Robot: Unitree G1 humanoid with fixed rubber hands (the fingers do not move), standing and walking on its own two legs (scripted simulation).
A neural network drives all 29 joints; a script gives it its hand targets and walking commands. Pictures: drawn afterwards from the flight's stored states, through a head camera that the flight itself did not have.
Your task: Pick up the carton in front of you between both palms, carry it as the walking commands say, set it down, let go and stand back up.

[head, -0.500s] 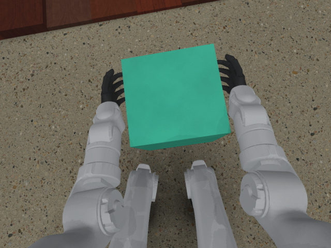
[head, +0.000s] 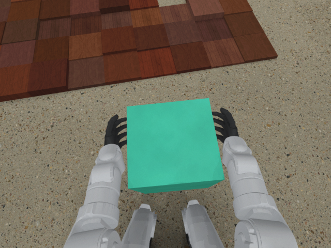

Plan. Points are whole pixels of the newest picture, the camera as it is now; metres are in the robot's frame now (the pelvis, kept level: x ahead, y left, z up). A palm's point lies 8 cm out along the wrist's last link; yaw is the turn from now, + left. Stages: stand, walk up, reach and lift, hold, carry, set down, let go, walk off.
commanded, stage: reach and lift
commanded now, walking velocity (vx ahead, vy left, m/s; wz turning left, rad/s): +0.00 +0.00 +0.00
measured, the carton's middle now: (172, 152) +0.37 -0.02 -0.12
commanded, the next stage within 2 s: hold in 1.62 s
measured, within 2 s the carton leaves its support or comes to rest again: neither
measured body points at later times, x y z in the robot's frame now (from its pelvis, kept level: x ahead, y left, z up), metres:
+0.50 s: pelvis +0.05 +0.01 +0.13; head +0.06 +0.01 +0.58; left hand +0.35 +0.15 +0.10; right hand +0.35 -0.15 +0.11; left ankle +0.04 +0.13 -0.60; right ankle +0.06 -0.13 -0.60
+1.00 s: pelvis +0.03 +0.00 +0.14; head +0.00 +0.00 +0.59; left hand +0.33 +0.15 +0.15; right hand +0.34 -0.15 +0.16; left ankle +0.04 +0.13 -0.60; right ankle +0.06 -0.12 -0.60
